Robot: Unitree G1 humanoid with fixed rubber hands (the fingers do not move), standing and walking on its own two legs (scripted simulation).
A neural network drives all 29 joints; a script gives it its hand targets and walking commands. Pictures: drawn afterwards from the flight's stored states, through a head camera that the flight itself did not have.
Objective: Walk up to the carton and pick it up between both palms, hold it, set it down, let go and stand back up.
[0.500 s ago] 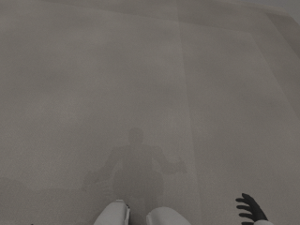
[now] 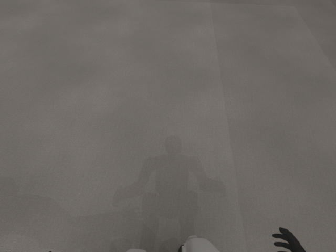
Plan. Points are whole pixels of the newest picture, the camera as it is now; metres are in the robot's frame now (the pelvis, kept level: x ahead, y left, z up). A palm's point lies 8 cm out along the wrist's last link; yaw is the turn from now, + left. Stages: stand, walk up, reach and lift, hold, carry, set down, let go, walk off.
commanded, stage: walk up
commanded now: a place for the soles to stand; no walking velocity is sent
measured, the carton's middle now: out of the picture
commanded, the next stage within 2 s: none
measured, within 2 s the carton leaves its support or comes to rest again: neither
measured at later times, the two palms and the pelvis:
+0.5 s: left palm out of the picture -0.07 +0.27 -0.12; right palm out of the picture -0.11 -0.39 -0.09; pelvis -0.18 -0.04 -0.02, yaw -10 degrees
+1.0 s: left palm out of the picture -0.16 +0.20 -0.10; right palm out of the picture -0.27 -0.40 -0.08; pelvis -0.29 -0.07 +0.01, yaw -14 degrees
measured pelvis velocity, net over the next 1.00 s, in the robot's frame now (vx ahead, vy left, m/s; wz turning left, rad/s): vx -0.29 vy -0.07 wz -0.25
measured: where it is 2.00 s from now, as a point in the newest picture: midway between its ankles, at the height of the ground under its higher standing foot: outside the picture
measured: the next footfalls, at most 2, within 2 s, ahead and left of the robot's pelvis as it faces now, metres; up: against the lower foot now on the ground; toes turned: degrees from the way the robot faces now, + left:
left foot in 0.02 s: +0.01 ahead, +0.11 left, +0.00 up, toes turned -8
right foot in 0.50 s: -0.17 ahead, -0.15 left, +0.00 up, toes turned -4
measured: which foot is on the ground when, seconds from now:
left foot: up 0.00-0.00, down 0.02-0.52, up 0.54-0.94, down 0.96-1.00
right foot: down 0.00-0.04, up 0.06-0.48, down 0.50-1.00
